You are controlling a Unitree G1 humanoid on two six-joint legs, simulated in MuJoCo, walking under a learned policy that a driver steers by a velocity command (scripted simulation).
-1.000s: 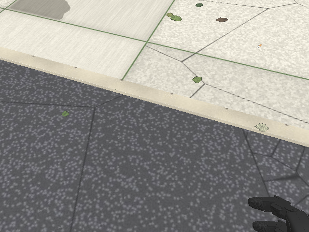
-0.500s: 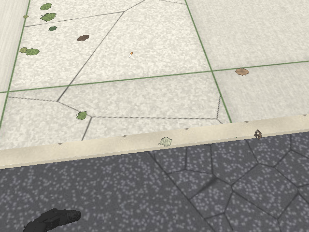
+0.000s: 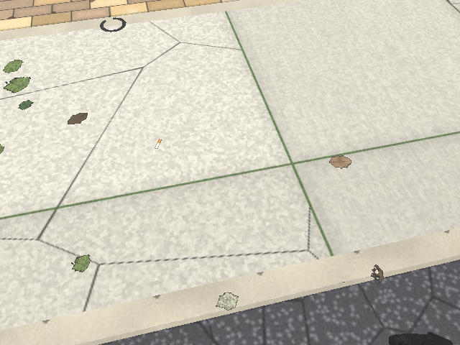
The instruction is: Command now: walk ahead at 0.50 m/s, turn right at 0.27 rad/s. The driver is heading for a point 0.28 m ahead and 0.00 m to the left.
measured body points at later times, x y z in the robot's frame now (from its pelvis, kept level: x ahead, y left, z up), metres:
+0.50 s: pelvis +0.19 +0.01 +0.00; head +0.21 +0.00 +0.45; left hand +0.33 +0.24 -0.12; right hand +0.20 -0.24 -0.14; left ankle +0.14 +0.11 -0.73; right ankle +0.25 -0.08 -0.73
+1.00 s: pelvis +0.22 +0.00 +0.01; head +0.22 +0.00 +0.46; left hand +0.26 +0.24 -0.14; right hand +0.20 -0.24 -0.15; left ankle +0.16 +0.11 -0.73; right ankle +0.25 -0.08 -0.73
